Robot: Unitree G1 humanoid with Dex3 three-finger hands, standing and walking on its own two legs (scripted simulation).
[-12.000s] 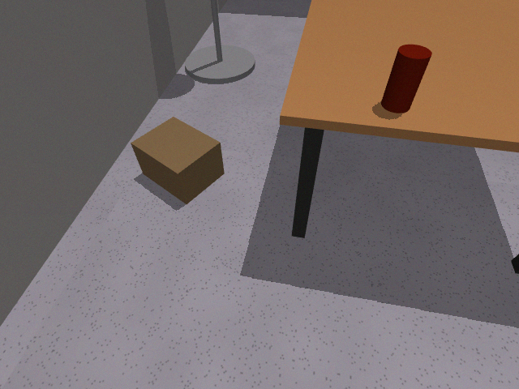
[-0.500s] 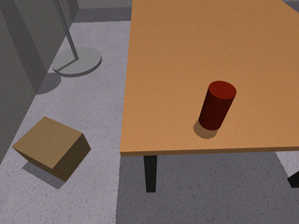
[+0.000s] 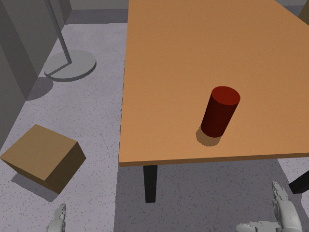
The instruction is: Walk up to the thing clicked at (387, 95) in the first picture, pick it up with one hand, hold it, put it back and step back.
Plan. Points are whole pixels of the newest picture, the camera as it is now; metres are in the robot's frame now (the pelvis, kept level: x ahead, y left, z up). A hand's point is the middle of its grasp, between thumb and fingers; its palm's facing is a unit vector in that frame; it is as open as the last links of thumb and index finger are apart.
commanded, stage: rise first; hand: right
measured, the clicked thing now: (218, 113) +0.45 -0.21 +0.02
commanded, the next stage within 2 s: go down in 1.20 s
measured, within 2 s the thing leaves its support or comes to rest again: neither
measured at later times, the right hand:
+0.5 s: hand (278, 199) +0.19 -0.26 +0.04, palm faces +0.31 +0.87 -0.38, open 17.5 cm
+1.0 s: hand (296, 200) +0.17 -0.27 +0.08, palm faces +0.35 +0.85 -0.40, open 17.5 cm
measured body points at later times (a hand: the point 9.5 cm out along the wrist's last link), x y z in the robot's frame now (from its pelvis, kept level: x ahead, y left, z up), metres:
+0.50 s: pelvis +0.00 +0.00 +0.00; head +0.00 +0.02 +0.45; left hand +0.16 +0.26 -0.09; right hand +0.16 -0.31 +0.06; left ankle -0.02 +0.14 -0.74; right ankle -0.01 -0.14 -0.74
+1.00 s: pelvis -0.02 +0.00 +0.00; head -0.02 +0.02 +0.45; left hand +0.14 +0.26 -0.09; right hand +0.14 -0.31 +0.10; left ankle -0.02 +0.14 -0.74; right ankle -0.01 -0.14 -0.74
